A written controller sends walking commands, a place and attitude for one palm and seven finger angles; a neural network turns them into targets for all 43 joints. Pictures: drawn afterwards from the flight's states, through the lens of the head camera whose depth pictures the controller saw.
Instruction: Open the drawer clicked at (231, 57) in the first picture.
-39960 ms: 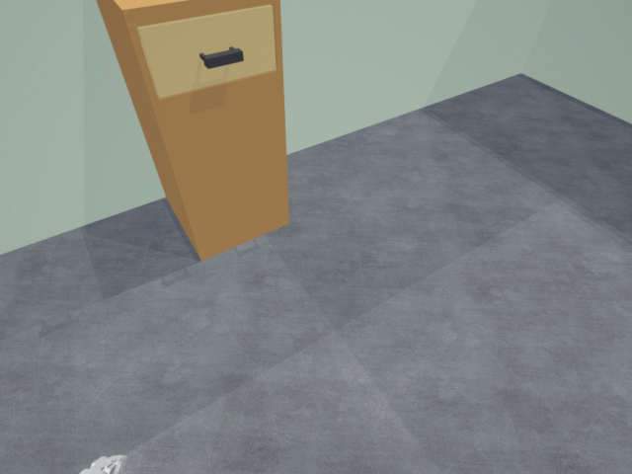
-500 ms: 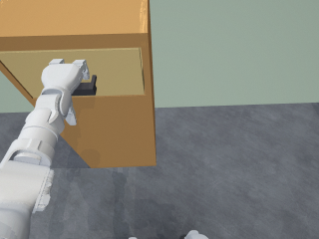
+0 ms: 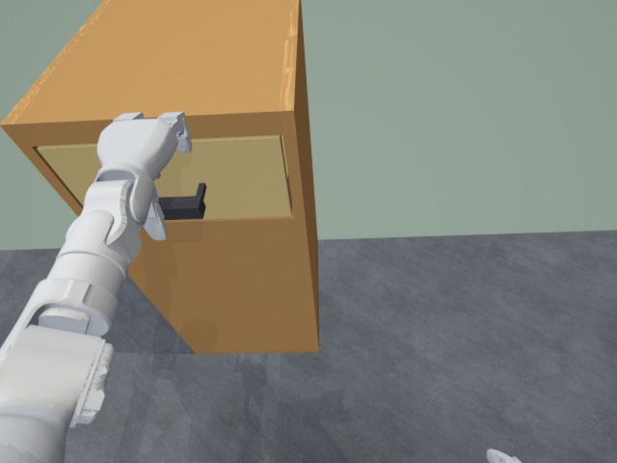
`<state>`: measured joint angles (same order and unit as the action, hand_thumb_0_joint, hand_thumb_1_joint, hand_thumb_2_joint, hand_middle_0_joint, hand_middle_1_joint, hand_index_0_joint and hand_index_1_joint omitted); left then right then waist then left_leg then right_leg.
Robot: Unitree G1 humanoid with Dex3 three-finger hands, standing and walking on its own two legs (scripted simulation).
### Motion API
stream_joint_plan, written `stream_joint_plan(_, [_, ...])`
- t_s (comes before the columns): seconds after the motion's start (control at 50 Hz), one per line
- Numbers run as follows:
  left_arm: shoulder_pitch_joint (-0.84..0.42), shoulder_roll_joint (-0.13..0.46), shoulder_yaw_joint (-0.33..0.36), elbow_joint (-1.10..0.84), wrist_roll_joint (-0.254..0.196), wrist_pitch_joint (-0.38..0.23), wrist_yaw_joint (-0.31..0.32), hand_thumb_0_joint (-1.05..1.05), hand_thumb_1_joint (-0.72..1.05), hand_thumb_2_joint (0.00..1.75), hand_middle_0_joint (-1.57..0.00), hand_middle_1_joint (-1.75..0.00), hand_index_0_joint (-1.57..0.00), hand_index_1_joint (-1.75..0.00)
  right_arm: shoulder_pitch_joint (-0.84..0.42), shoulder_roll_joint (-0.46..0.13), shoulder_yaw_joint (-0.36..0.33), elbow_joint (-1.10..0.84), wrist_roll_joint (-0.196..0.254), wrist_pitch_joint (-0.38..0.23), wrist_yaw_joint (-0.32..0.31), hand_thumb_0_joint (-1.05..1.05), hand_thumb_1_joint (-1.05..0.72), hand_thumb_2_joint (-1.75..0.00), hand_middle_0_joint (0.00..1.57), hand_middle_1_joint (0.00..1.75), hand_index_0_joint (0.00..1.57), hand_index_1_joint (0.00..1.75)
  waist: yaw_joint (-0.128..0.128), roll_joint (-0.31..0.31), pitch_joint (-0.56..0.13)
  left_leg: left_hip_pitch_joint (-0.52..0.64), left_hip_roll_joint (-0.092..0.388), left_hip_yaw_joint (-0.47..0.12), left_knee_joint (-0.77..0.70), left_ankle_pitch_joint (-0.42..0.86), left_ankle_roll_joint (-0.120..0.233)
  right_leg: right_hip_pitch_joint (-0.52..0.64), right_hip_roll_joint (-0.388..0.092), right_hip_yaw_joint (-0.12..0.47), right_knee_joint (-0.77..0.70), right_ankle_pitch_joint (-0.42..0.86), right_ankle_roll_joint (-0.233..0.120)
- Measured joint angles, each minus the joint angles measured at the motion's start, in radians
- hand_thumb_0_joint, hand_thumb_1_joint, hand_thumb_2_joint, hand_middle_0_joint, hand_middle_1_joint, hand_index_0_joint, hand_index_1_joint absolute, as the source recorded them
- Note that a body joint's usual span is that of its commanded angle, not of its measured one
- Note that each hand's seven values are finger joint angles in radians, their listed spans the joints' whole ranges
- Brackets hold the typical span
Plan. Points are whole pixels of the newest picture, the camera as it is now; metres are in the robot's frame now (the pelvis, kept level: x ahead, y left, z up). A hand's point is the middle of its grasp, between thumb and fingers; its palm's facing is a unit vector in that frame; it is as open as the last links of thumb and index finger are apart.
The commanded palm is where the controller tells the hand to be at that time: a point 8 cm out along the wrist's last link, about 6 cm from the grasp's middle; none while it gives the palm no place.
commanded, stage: lift the hand off the handle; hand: left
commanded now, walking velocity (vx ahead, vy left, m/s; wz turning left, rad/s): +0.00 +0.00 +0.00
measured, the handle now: (172, 198) +0.50 +0.24 +0.04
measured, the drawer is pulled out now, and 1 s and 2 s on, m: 0.00 0.00 0.00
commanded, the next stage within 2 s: draw the hand back to the body in 0.40 s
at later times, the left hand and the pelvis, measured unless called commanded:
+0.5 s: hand (138, 144) +0.46 +0.22 +0.18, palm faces -0.03 +0.02 -1.00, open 13.8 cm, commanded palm +0.44 +0.23 +0.24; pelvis +0.00 -0.01 +0.01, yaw +0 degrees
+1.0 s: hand (86, 212) +0.36 +0.25 +0.17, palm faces +0.08 -0.02 -1.00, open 13.8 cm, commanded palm +0.32 +0.25 +0.23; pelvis +0.00 +0.01 +0.01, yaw +1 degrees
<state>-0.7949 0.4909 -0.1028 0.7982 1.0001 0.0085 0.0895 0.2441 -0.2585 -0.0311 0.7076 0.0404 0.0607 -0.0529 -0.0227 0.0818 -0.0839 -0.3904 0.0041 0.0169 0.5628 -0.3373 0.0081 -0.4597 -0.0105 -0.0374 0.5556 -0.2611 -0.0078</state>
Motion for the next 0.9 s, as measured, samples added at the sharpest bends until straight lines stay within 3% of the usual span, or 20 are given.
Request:
stream_joint_plan(0.12, [-0.041, 0.012, -0.009, -0.021, -0.006, 0.022, -0.055, 0.0, -0.49, 0.3, -0.36, -1.22, -0.41, -1.23, -0.022, -0.007, 0.011, -0.009, 0.01, 0.018, -0.003, 0.0, -0.91, -0.9, 0.2, 0.3, 0.2, 0.3, 0.012, 0.004, -0.004, 0.046, 0.001, -0.001, -0.037, 0.016, -0.005, 0.04, 0.001, -0.001, -0.023, 0.008, -0.004])
stream_joint_plan(0.22, [-0.076, 0.038, -0.001, 0.0, -0.016, 0.04, -0.117, 0.0, -0.49, 0.3, -0.34, -1.21, -0.38, -1.23, -0.036, -0.014, 0.025, -0.021, 0.019, 0.035, -0.01, 0.0, -0.91, -0.9, 0.2, 0.3, 0.2, 0.3, 0.007, 0.002, 0.004, 0.07, 0.003, 0.002, -0.061, 0.029, -0.009, 0.057, 0.004, 0.001, -0.037, 0.016, -0.009])
stream_joint_plan(0.36, [-0.096, 0.072, -0.002, -0.026, -0.029, 0.006, -0.185, 0.0, -0.49, 0.3, -0.32, -1.2, -0.34, -1.21, -0.021, -0.026, 0.025, -0.027, 0.025, 0.042, -0.021, 0.0, -0.91, -0.9, 0.2, 0.3, 0.2, 0.3, 0.005, -0.001, 0.016, 0.087, 0.007, -0.001, -0.078, 0.039, -0.012, 0.076, 0.008, -0.001, -0.055, 0.025, -0.012])
stream_joint_plan(0.5, [-0.102, 0.099, 0.012, -0.004, -0.03, -0.03, -0.207, 0.0, -0.49, 0.3, -0.32, -1.2, -0.32, -1.2, -0.001, -0.031, 0.024, -0.028, 0.027, 0.044, -0.021, 0.0, -0.91, -0.9, 0.2, 0.3, 0.2, 0.3, -0.003, -0.012, 0.023, 0.073, 0.009, 0.004, -0.081, 0.043, -0.012, 0.062, 0.011, 0.003, -0.062, 0.033, -0.012])
stream_joint_plan(0.66, [0.066, 0.079, 0.065, -0.21, -0.059, -0.062, -0.171, 0.0, -0.49, 0.3, -0.32, -1.2, -0.31, -1.2, 0.033, -0.03, 0.001, -0.034, 0.017, 0.058, 0.002, 0.01, -0.91, -0.9, 0.2, 0.3, 0.19, 0.3, 0.018, 0.002, 0.012, 0.092, 0.008, 0.02, -0.091, 0.035, -0.004, 0.077, 0.012, 0.019, -0.076, 0.034, -0.004])
stream_joint_plan(0.78, [0.218, 0.066, 0.083, -0.361, -0.079, 0.014, -0.15, 0.0, -0.49, 0.3, -0.32, -1.2, -0.31, -1.2, -0.008, -0.024, 0.014, -0.044, 0.023, 0.069, 0.027, 0.01, -0.91, -0.9, 0.2, 0.3, 0.19, 0.3, 0.036, 0.012, 0.014, 0.137, 0.002, 0.028, -0.107, 0.032, 0.002, 0.116, 0.007, 0.028, -0.083, 0.029, 0.004])
stream_joint_plan(0.9, [0.347, 0.063, 0.059, -0.539, -0.095, 0.084, -0.172, 0.0, -0.49, 0.3, -0.32, -1.2, -0.32, -1.2, -0.076, -0.018, 0.024, -0.071, 0.019, 0.057, 0.036, 0.01, -0.91, -0.9, 0.2, 0.3, 0.19, 0.3, 0.069, 0.018, 0.025, 0.173, -0.008, 0.014, -0.122, 0.04, 0.007, 0.16, -0.004, 0.015, -0.101, 0.032, 0.009])
